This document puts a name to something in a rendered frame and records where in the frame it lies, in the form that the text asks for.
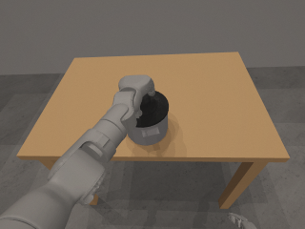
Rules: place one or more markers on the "robot right hand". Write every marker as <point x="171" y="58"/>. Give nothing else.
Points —
<point x="240" y="221"/>

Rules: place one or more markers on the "table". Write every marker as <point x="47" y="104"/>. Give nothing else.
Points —
<point x="215" y="114"/>

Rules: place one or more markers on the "knob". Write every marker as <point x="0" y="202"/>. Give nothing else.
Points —
<point x="146" y="102"/>

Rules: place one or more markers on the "robot left hand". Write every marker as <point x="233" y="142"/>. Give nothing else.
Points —
<point x="142" y="82"/>

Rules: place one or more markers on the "pot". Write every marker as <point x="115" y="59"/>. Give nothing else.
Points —
<point x="149" y="135"/>

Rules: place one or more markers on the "lid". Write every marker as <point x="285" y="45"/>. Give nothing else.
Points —
<point x="155" y="113"/>

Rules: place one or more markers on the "robot left upper arm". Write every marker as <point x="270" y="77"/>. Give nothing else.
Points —
<point x="49" y="206"/>

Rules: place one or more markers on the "robot left forearm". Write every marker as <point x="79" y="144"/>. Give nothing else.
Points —
<point x="101" y="141"/>

